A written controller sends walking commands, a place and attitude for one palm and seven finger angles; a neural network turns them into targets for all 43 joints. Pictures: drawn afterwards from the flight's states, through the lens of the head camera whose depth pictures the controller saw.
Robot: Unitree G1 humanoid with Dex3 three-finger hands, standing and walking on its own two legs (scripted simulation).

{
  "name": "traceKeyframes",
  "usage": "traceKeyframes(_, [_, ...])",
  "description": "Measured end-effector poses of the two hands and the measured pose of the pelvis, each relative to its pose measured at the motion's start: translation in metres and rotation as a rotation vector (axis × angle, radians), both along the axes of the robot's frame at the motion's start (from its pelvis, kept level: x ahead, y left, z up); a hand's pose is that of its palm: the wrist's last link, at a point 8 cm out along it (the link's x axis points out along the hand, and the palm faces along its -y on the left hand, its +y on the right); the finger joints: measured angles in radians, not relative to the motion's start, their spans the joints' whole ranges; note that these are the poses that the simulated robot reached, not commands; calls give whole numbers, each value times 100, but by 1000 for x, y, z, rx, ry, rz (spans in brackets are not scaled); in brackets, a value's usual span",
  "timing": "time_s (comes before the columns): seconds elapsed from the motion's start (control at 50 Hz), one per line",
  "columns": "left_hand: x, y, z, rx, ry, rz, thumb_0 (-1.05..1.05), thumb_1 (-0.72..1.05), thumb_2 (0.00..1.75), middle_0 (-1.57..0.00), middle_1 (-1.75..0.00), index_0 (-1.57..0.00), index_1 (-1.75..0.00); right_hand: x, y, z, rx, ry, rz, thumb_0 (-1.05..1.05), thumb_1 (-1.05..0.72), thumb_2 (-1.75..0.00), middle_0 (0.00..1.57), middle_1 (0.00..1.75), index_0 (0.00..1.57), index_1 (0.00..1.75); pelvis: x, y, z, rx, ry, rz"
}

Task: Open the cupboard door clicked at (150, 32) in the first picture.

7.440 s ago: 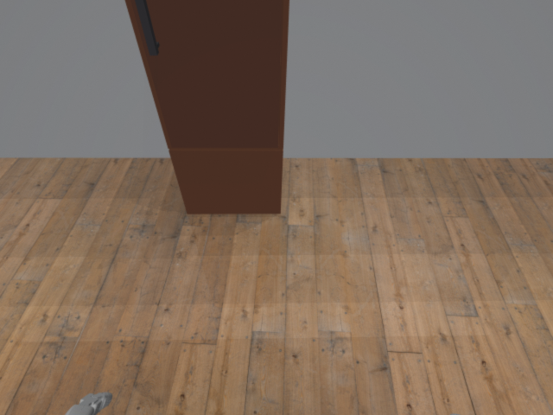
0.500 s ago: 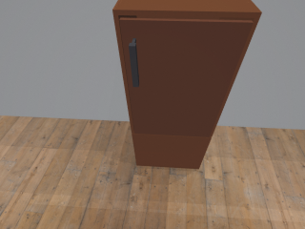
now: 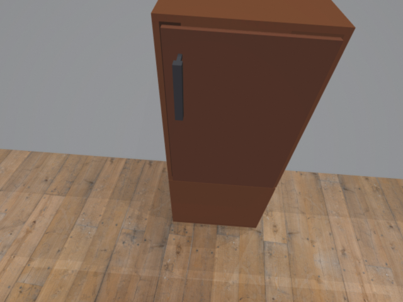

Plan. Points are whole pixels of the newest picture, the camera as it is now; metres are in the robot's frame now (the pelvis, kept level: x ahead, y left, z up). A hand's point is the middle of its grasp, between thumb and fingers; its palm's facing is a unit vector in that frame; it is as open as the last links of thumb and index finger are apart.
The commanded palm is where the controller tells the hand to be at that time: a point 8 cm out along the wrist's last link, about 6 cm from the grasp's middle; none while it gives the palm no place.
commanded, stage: shuffle to correct the standing spot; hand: left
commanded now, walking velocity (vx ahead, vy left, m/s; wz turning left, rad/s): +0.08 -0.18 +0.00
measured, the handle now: (179, 88) +0.58 +0.10 +0.11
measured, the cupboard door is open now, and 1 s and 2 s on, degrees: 0 0 0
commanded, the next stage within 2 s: come to a stop and stand still in 0.26 s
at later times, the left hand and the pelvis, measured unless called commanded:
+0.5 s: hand out of the picture +0.02 +0.09 -0.17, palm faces +0.02 -0.99 -0.16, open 7.4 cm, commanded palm none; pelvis +0.04 -0.07 +0.00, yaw -1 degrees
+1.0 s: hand out of the picture +0.05 +0.13 -0.17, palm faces -0.01 -0.96 -0.28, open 7.4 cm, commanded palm none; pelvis +0.04 -0.06 -0.01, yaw -3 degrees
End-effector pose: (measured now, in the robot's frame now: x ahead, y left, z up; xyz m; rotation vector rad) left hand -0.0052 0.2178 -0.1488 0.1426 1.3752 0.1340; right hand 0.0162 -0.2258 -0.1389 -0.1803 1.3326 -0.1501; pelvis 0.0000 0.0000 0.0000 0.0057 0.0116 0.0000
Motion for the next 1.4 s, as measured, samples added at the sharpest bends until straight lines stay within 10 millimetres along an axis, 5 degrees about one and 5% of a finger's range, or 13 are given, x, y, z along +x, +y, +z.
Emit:
traceKeyframes(0.14, [-6,-8,-2,-6,77,-30,1,91,90,-20,-30,-20,-30,-3,-11,-4,-2,1,-44,0,-91,-90,20,30,20,30,2,-12,-4,14,19,-38])
traceKeyframes(0.32, [17,-37,4,32,13,-6,1,91,90,-19,-30,-20,-30,-19,-53,-17,16,93,-70,0,-91,-90,20,30,20,30,14,-50,-8,-5,18,-23])
traceKeyframes(0.52, [23,-85,1,-32,54,18,1,91,90,-20,-30,-20,-30,61,-72,1,-1,-25,-25,1,-92,-90,20,30,19,30,44,-71,0,-14,29,-24])
traceKeyframes(0.66, [45,-92,-7,-38,45,33,1,91,90,-20,-30,-20,-30,106,-63,3,9,-116,-5,0,-93,-90,20,30,19,30,59,-74,-3,3,8,-36])
traceKeyframes(0.78, [58,-75,5,42,3,22,2,92,90,-20,-30,-20,-30,113,-61,-7,49,-130,6,0,-91,-90,20,30,19,30,53,-77,-4,11,15,-36])
traceKeyframes(1.02, [50,-39,16,104,-50,-32,1,91,90,-20,-30,-20,-30,92,-64,-4,23,-164,-43,0,-91,-90,20,30,19,30,41,-57,-6,5,-15,-44])
traceKeyframes(1.26, [70,11,2,22,-202,-40,1,91,90,-20,-30,-20,-30,62,-20,19,-52,-202,3,1,-91,-90,20,30,19,30,11,-6,-6,-39,-63,-37])
traceKeyframes(1.4, [57,51,9,36,-204,-66,1,91,90,-20,-30,-20,-30,32,1,27,-69,-192,1,1,-90,-90,20,30,20,30,-10,23,-1,-45,-52,-32])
